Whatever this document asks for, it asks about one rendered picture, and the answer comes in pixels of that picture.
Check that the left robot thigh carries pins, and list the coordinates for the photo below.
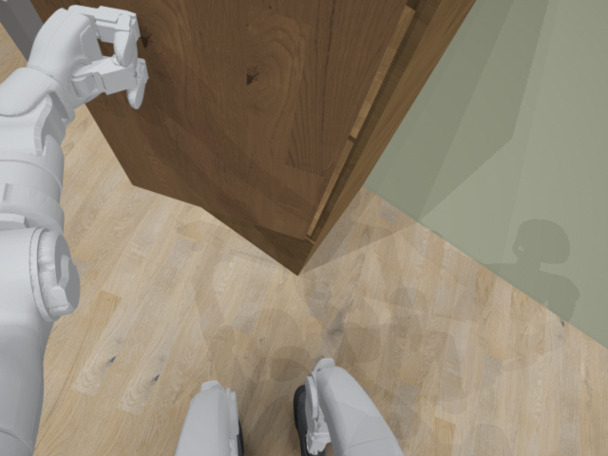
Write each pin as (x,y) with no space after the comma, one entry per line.
(210,423)

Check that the cupboard door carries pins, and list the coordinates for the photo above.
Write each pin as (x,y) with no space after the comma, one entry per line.
(249,103)

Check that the robot left hand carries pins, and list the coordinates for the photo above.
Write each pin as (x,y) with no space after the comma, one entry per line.
(66,48)

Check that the robot right shin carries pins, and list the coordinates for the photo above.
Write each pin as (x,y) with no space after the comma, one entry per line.
(317,433)

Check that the handle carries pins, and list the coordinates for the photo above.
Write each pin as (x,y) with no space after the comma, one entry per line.
(22,23)

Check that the robot left upper arm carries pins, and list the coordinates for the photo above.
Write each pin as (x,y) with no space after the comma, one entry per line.
(38,283)

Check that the left robot forearm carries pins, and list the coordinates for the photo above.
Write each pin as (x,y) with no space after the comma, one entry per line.
(34,114)

